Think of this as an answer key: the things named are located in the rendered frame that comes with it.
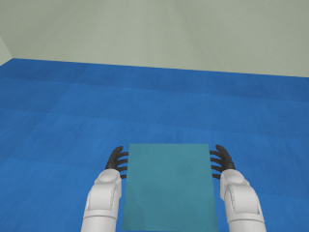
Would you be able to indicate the left robot forearm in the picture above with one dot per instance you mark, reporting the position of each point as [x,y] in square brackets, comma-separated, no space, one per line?
[102,205]

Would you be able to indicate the right robot forearm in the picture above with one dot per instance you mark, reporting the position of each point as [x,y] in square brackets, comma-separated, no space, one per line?
[242,205]

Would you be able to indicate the right robot hand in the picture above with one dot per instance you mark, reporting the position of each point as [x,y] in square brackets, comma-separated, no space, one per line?
[225,161]

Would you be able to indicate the left robot hand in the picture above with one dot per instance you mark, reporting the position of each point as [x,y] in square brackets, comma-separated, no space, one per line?
[113,161]

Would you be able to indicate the carton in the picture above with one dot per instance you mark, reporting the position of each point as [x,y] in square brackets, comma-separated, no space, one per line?
[169,188]

